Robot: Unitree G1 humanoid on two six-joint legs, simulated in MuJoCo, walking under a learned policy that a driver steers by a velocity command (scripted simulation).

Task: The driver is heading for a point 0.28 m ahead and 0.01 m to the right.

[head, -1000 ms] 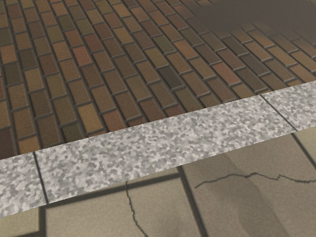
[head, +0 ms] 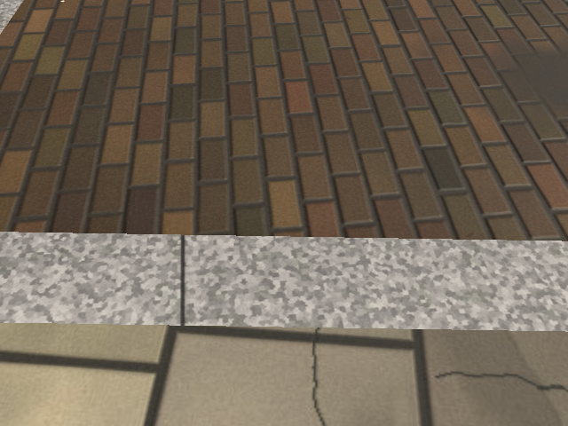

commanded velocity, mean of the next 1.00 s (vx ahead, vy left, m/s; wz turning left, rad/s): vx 0.09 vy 0.00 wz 0.01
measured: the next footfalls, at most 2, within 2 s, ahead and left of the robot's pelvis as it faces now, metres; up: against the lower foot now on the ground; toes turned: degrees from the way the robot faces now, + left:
left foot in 1.24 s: +0.26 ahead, +0.05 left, +0.00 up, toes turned +2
right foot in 1.36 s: +0.13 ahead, -0.12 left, +0.00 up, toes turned -3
